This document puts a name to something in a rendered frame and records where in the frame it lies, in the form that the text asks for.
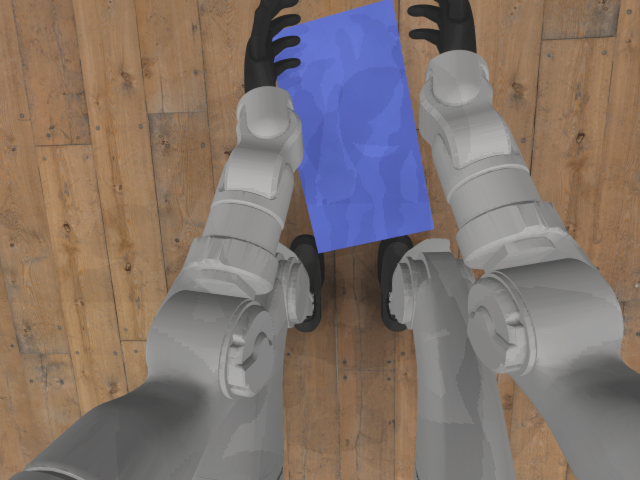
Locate robot left hand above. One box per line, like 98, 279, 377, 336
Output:
244, 0, 301, 94

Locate carton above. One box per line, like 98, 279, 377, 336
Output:
272, 0, 434, 254

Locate robot left forearm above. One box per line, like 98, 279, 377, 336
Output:
146, 86, 304, 363

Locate robot right thigh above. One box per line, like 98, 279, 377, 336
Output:
395, 252, 516, 480

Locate robot right upper arm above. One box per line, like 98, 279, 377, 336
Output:
467, 258, 640, 480

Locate robot right forearm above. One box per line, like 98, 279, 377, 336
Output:
419, 50, 624, 338

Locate robot left upper arm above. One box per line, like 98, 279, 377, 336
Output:
9, 290, 274, 480

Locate robot left foot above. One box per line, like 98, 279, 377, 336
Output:
290, 234, 324, 332

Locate robot right hand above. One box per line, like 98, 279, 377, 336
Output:
407, 0, 477, 54

